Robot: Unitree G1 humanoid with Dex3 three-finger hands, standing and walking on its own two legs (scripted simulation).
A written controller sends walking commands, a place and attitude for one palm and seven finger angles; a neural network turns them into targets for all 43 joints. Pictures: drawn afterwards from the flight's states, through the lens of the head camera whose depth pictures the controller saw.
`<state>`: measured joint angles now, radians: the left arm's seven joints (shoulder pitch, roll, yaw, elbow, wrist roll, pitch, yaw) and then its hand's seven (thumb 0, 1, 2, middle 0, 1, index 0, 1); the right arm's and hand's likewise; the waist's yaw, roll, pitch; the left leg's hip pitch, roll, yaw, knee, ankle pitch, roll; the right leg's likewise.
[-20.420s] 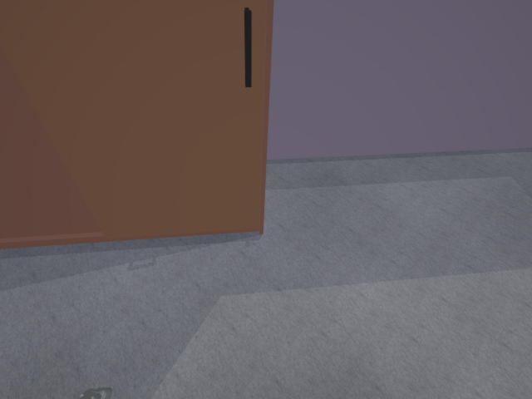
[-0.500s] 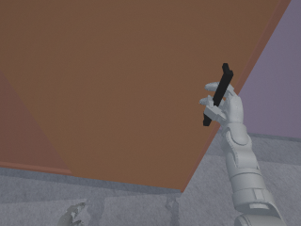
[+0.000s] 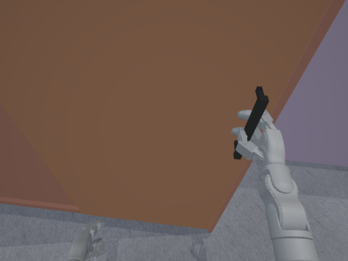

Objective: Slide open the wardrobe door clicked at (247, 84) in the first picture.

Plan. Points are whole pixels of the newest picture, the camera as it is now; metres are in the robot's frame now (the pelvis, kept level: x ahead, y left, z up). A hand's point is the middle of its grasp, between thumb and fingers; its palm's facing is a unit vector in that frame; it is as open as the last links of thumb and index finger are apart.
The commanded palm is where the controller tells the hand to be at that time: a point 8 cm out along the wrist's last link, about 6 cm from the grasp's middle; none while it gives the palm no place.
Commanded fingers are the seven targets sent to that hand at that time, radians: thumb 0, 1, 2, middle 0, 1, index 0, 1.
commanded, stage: tug the door sideways, standing still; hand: right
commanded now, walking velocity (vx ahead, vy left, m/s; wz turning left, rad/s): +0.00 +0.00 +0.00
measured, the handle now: (247, 126) +0.41 -0.13 +0.12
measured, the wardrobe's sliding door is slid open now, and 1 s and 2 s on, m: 0.00 0.01 0.06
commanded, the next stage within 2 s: step sideways, sliding the door along in 0.72 s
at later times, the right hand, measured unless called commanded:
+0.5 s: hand (237, 142) +0.35 -0.10 +0.12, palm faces +0.08 +1.00 -0.04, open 5.6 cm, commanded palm +0.33 -0.10 +0.12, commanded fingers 0.00 -0.90 -0.90 0.45 1.40 0.45 1.40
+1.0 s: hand (234, 143) +0.35 -0.10 +0.12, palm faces +0.01 +0.99 -0.12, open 5.7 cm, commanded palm +0.34 -0.13 +0.12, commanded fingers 0.00 -0.90 -0.90 0.45 1.40 0.45 1.40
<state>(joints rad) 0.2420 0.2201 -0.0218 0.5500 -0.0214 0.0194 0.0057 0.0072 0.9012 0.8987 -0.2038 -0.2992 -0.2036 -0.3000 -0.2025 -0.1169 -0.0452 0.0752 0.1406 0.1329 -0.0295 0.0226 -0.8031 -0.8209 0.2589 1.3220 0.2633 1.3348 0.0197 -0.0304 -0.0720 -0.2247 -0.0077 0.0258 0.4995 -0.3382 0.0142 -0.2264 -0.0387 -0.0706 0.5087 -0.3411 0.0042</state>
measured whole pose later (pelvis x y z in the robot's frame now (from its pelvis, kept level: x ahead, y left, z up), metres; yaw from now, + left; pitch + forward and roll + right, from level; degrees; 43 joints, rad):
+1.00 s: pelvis -0.06 +0.00 -0.01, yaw -2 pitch +2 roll +0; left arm 0.23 0.20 -0.03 0.68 -0.02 0.00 0.09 0.01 0.90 0.90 -0.20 -0.30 -0.20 -0.30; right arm -0.60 -0.16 0.06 0.58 0.11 -0.10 -0.10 -0.01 -0.74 -0.84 0.39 1.37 0.31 1.40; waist 0.02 -0.03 0.02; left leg -0.35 0.00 0.03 0.72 -0.40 0.01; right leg -0.34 -0.02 -0.03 0.65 -0.34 -0.01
